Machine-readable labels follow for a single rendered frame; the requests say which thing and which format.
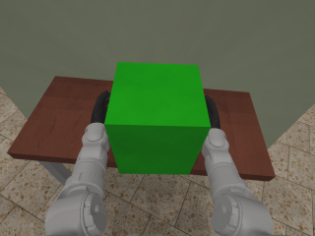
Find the left robot upper arm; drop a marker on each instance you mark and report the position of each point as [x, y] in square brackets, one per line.
[79, 215]

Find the right robot upper arm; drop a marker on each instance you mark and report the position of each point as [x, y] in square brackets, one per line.
[235, 215]

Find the right robot hand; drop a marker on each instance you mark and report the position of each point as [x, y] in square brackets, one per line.
[213, 113]

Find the carton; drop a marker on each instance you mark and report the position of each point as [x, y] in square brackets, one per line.
[157, 118]

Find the left robot hand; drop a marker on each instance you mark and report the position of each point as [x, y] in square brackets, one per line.
[100, 108]

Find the right robot forearm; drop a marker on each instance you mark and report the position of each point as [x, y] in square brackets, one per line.
[221, 170]

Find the left robot forearm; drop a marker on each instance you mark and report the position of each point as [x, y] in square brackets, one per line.
[90, 166]

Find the table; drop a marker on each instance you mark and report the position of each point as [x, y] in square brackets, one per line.
[53, 133]

